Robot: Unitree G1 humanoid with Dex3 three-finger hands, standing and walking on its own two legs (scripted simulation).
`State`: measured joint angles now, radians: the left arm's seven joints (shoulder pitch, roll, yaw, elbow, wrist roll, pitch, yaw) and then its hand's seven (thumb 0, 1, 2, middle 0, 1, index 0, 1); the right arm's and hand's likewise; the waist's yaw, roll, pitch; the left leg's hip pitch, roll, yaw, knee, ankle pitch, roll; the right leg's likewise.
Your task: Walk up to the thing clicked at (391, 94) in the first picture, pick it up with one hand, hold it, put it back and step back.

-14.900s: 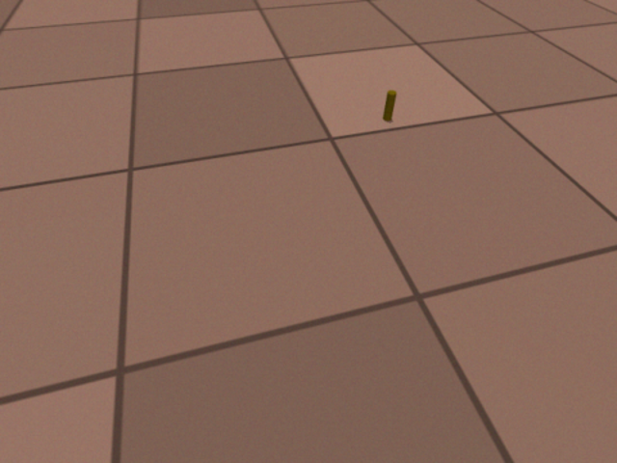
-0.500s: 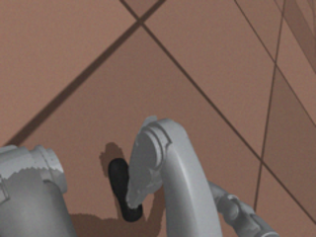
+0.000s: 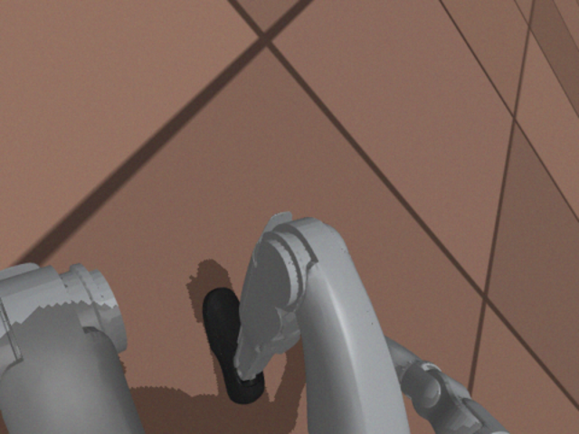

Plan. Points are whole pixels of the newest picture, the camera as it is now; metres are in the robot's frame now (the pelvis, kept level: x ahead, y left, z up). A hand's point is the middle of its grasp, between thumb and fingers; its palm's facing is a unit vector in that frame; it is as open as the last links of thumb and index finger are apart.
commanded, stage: settle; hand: left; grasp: from the side
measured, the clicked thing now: out of the picture +0.45 +0.27 -0.19
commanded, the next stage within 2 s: lift in 1.52 s
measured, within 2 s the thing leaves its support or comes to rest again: neither
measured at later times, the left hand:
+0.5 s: hand out of the picture +0.42 +0.28 -0.04, palm faces +0.22 -0.97 -0.07, open 6.9 cm
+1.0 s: hand out of the picture +0.44 +0.28 +0.02, palm faces +0.22 -0.97 -0.05, open 6.9 cm
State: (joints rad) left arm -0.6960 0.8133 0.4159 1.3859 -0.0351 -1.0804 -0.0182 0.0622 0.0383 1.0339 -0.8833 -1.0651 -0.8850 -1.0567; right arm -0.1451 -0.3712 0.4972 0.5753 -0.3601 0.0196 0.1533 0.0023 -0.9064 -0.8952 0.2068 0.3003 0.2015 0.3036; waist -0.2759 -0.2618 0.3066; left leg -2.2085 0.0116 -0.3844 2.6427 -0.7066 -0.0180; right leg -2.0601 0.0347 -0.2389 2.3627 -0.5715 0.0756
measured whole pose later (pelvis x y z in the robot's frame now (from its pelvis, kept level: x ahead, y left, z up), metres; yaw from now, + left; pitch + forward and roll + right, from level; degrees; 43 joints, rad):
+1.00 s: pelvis +0.03 -0.02 +0.06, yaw +9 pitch +32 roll -7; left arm -0.63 0.45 0.37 0.89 -0.13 -0.61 -0.23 0.06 0.00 1.08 -0.91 -1.04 -0.91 -1.04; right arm 0.06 -0.31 0.09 0.63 -0.08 0.06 0.07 0.01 -0.90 -0.89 0.21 0.30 0.20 0.30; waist -0.14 -0.01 -0.08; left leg -2.20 0.03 -0.14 2.36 -0.72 -0.03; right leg -2.16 -0.04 -0.07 2.27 -0.67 0.02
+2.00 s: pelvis +0.03 -0.02 +0.11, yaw +13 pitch +33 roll -3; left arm -0.58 0.37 0.34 0.83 -0.15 -0.55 -0.26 0.05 -0.01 1.10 -0.91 -1.06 -0.91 -1.06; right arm 0.14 -0.28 0.03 0.63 -0.03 0.02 0.03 0.01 -0.93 -0.89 0.20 0.30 0.20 0.30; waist -0.12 0.01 -0.17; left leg -2.06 0.03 -0.08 2.17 -0.69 -0.02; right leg -2.04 -0.05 -0.02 2.12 -0.66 0.02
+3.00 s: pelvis +0.07 -0.01 +0.37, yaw +14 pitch +19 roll -2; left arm -0.17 0.25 0.16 0.39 -0.20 -0.32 -0.16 0.05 -0.01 1.10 -0.90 -1.07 -0.91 -1.07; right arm 0.21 -0.24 0.00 0.63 0.04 -0.06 -0.04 0.01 -0.90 -0.89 0.20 0.30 0.20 0.30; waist -0.03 0.02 -0.13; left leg -1.07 0.05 -0.03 1.30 -0.55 -0.01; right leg -1.05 -0.04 -0.05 1.25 -0.52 0.02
